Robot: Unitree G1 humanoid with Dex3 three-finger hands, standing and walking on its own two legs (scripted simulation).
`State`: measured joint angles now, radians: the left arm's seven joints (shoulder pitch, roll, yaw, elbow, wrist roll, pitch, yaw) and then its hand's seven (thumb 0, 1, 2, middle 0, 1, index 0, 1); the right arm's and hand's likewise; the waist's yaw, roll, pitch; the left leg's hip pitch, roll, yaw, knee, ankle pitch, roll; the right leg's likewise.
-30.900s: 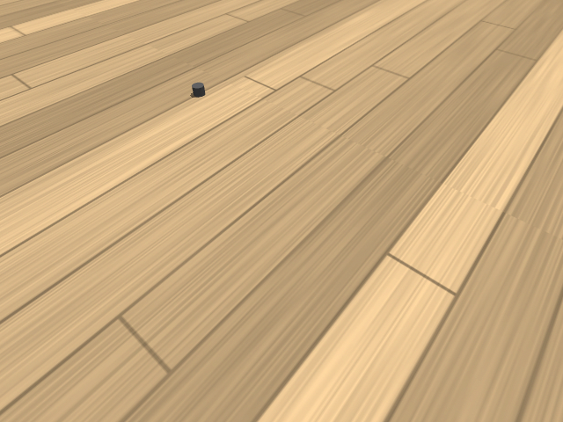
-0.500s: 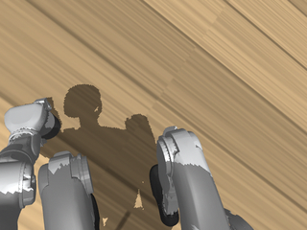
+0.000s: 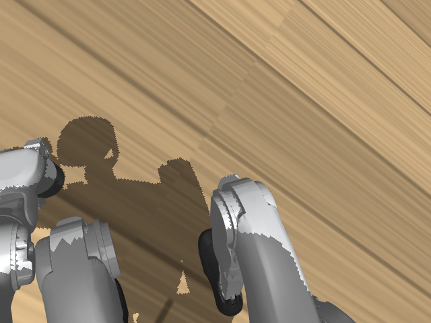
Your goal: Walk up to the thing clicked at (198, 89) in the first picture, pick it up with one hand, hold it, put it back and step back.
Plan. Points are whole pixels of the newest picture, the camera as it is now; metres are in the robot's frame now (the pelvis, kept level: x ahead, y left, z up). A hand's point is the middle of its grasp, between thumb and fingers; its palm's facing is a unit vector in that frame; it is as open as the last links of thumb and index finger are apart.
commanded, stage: rest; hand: left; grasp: from above
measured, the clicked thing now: (38, 177) +0.42 +0.24 -0.26
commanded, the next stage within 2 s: open in 0.22 s
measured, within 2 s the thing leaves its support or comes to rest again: rests again in 0.08 s
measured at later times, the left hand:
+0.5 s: hand (30, 187) +0.39 +0.24 -0.24, palm faces -0.44 -0.12 -0.89, open 11.2 cm
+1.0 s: hand (31, 186) +0.40 +0.24 -0.23, palm faces -0.45 -0.13 -0.88, open 13.6 cm
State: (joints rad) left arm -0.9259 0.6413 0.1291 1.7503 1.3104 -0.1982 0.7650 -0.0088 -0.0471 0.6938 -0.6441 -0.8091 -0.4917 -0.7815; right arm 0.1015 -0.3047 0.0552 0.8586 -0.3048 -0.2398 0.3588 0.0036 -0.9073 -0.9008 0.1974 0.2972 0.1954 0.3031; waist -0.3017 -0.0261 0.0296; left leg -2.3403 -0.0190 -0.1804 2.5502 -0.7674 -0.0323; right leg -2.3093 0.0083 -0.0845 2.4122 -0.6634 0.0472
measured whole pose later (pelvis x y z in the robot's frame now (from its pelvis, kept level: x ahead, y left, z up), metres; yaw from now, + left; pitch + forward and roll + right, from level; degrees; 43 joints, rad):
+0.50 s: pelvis +0.00 +0.00 +0.00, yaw -1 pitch +30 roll -11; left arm -0.92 0.68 0.12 1.79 1.31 -0.21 0.80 0.00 -0.10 0.73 -0.49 -0.86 -0.42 -0.82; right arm 0.09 -0.32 0.09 0.86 -0.31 -0.29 0.40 0.00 -0.90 -0.90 0.20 0.30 0.20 0.30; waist -0.32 -0.04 0.06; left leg -2.33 -0.02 -0.20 2.57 -0.76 -0.03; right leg -2.29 0.02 -0.10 2.41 -0.65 0.05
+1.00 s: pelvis -0.01 +0.00 +0.00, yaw -1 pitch +30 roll -11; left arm -0.93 0.68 0.13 1.79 1.31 -0.21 0.78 0.00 -0.44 0.97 -0.10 -1.06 -0.11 -1.04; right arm 0.10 -0.32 0.10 0.85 -0.30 -0.29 0.41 0.00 -0.90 -0.90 0.20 0.30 0.20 0.30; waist -0.32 -0.04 0.06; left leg -2.33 -0.02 -0.20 2.56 -0.76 -0.02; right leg -2.29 0.02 -0.10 2.40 -0.64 0.06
